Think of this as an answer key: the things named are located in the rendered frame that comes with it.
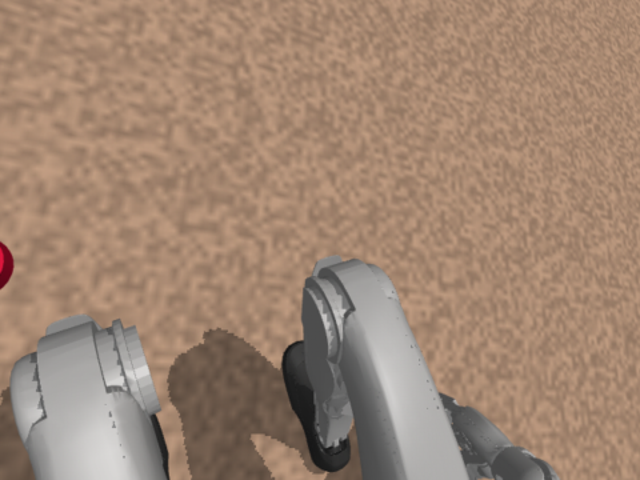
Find tin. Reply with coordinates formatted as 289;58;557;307
0;242;14;289

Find left robot foot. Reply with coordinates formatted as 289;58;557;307
150;414;170;480

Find right robot hand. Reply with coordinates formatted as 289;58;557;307
439;392;514;480

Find right robot foot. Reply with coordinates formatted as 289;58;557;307
282;341;351;472

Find right robot arm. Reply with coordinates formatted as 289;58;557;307
491;446;560;480

